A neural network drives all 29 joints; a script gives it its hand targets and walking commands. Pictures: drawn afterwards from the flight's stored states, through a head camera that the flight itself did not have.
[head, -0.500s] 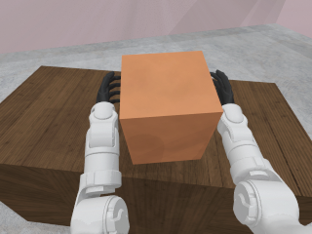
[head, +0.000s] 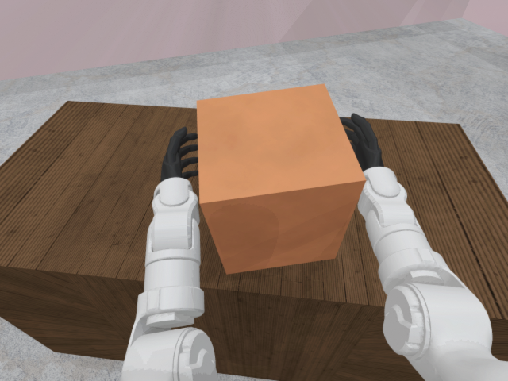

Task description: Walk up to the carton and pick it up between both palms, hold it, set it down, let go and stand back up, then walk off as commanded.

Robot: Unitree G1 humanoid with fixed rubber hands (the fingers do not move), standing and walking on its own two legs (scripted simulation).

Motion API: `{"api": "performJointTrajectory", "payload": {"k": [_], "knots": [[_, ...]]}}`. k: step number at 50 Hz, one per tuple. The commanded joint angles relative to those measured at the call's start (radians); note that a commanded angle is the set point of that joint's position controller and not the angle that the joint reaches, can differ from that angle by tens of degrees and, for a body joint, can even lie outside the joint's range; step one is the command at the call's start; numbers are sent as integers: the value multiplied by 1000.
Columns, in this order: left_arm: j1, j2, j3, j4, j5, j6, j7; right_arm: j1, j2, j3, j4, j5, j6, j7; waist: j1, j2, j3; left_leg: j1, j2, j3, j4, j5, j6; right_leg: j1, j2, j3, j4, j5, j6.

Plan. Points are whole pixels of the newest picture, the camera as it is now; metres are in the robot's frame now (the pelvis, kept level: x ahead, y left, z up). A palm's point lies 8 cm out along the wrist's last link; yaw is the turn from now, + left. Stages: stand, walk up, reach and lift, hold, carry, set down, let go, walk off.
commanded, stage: set down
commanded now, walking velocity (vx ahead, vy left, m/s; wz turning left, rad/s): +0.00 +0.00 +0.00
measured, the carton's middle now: (271, 186) +0.43 +0.02 +0.09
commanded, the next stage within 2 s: none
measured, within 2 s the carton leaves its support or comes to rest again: rests again in 1.74 s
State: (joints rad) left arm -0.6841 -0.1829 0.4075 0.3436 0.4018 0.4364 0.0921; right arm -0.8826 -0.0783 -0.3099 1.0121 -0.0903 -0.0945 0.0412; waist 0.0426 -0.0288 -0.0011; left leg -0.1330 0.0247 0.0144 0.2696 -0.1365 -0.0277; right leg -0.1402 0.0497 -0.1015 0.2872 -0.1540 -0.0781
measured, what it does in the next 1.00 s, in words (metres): stands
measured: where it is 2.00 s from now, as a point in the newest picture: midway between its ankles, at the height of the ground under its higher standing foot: outside the picture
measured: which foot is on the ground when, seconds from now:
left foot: down 0.00-1.00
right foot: down 0.00-1.00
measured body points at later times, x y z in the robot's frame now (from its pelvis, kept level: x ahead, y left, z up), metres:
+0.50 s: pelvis +0.00 -0.01 +0.00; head +0.03 -0.01 +0.45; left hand +0.40 +0.16 +0.13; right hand +0.46 -0.14 +0.13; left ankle +0.00 +0.14 -0.75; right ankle +0.00 -0.06 -0.75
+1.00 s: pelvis +0.00 -0.01 +0.00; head +0.05 -0.02 +0.44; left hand +0.40 +0.16 +0.10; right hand +0.48 -0.14 +0.11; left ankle +0.00 +0.14 -0.75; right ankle +0.00 -0.06 -0.75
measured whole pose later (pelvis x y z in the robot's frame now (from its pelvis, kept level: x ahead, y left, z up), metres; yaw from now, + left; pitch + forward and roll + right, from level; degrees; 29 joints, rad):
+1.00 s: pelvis +0.00 -0.01 +0.00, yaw -2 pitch +9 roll +1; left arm -0.73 -0.27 0.53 0.47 0.42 0.30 0.15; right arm -0.98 -0.13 -0.47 1.15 -0.26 -0.12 0.13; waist 0.12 -0.01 -0.08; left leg -0.31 0.04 0.04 0.27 -0.12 -0.03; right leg -0.34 0.07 -0.08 0.31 -0.14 -0.10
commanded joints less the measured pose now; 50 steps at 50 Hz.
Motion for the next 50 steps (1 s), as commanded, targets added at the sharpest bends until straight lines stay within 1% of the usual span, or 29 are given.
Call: {"api": "performJointTrajectory", "payload": {"k": [1,2,3,4,5,6,7,11,12,14,16,17,18,19,21,26,27,28,29,30,31,32,35,36,38,39,45,48,50], "knots": [[-541,-389,-301,-41,-53,-73,-76,-533,344,176,-83,-28,-30,118,-4,11,-476,80,5,56,9,242,18,196,-50,-8,23,370,100],[-526,-364,-271,-30,-45,-70,-64,-576,334,191,-60,-20,-24,130,50,6,-438,96,4,58,-6,221,27,169,-42,-6,3,273,90],[-517,-386,-276,-40,-51,-63,-58,-532,330,166,-14,-16,-9,132,26,7,-424,100,9,55,-9,231,30,123,-45,-2,-1,283,89],[-535,-376,-279,-35,-59,-72,-58,-574,355,179,-70,-13,-26,130,50,-12,-493,101,-2,66,7,232,34,161,-46,0,4,316,94],[-525,-401,-313,-26,-65,-77,-54,-590,334,164,-92,-30,-33,125,10,-21,-539,91,4,49,16,251,29,170,-39,-8,10,340,89],[-590,-426,-334,-85,-67,-102,-33,-617,338,148,-62,-40,-47,136,23,46,-622,123,7,51,29,300,4,114,-36,-14,24,335,81],[-560,-412,-327,-56,-66,-101,-18,-639,315,152,-43,-34,-39,139,44,39,-614,147,10,46,43,363,5,109,-33,-4,17,350,74],[-570,-363,-229,5,-37,-70,-41,-582,329,105,0,-67,6,152,48,-50,-418,38,5,69,-33,97,59,117,-50,4,-13,152,104],[-579,-370,-255,-37,-61,-78,-28,-606,327,99,-22,-59,-10,157,51,-21,-523,59,3,72,-7,163,49,113,-42,3,1,220,97],[-540,-374,-222,38,-41,-73,-34,-552,316,77,61,-84,13,155,24,-21,-468,68,3,65,-10,199,47,124,-43,2,-7,266,92],[-559,-359,-202,42,-30,-79,-28,-572,319,52,63,-80,11,163,38,2,-432,30,-9,60,-19,152,45,144,-58,13,-11,231,105],[-577,-389,-229,-1,-41,-88,-27,-551,322,52,43,-94,4,161,19,-5,-503,35,-6,66,-11,177,44,138,-69,25,1,302,109],[-550,-341,-193,26,-51,-99,-33,-607,343,91,-30,-91,-4,158,62,-76,-538,15,-11,79,-5,197,61,195,-55,18,20,352,118],[-542,-353,-201,10,-51,-107,-29,-543,328,84,54,-91,2,163,41,-44,-487,11,-12,69,-13,193,56,200,-61,22,28,369,111],[-581,-353,-191,35,-46,-108,-22,-621,311,67,48,-98,4,171,49,-36,-494,-30,-12,67,-15,181,56,189,-70,35,29,323,116],[-574,-364,-189,20,-40,-133,-15,-604,332,51,26,-125,-16,173,47,-37,-578,-15,-15,68,9,233,50,189,-70,39,46,422,118],[-573,-369,-162,6,-31,-137,-9,-619,329,65,29,-114,-14,179,84,-44,-598,-4,-8,71,17,283,49,188,-69,37,48,428,115],[-572,-397,-204,22,-38,-137,-6,-615,320,40,48,-124,-23,173,52,-17,-611,-11,-10,67,24,282,42,161,-60,23,61,455,106],[-572,-396,-215,3,-38,-154,0,-613,322,60,24,-122,-33,174,55,-24,-656,7,-9,63,39,322,35,161,-50,23,62,475,101],[-561,-390,-195,9,-37,-150,1,-582,308,40,84,-128,-25,179,43,-24,-619,29,-1,66,37,324,39,124,-52,22,54,453,103],[-554,-379,-166,34,-22,-154,-2,-585,322,53,107,-126,-17,178,78,-64,-569,-10,-6,66,30,297,56,147,-56,40,58,457,108],[-574,-399,-210,24,-63,-159,1,-638,307,55,43,-122,-35,182,58,-59,-632,25,0,62,31,308,44,114,-39,15,48,424,99],[-582,-382,-162,33,-13,-161,1,-600,321,2,96,-170,-17,180,55,-56,-608,-46,-3,79,14,207,55,141,-63,41,51,342,107],[-537,-369,-147,43,-29,-156,8,-621,293,22,89,-144,-18,184,94,-40,-572,-33,-1,73,26,263,56,145,-65,52,47,363,99],[-539,-401,-194,14,-45,-174,10,-584,335,49,48,-127,-37,178,62,-29,-664,21,-3,77,63,362,43,119,-48,37,67,492,102],[-537,-390,-172,30,-21,-175,23,-604,314,40,94,-126,-38,185,94,-24,-645,-35,-4,77,51,334,37,134,-60,49,64,476,99],[-584,-376,-111,45,-9,-175,12,-609,307,-22,114,-176,-24,196,87,-86,-589,-68,-4,80,18,245,56,153,-62,49,45,375,116],[-502,-396,-126,77,-8,-201,13,-596,310,11,65,-182,-49,185,93,-84,-639,-100,-11,96,47,323,56,186,-77,71,66,539,119],[-562,-397,-145,64,-14,-223,11,-562,329,-2,114,-180,-51,189,72,-76,-656,-83,-7,80,44,291,50,187,-64,51,81,495,118]]}}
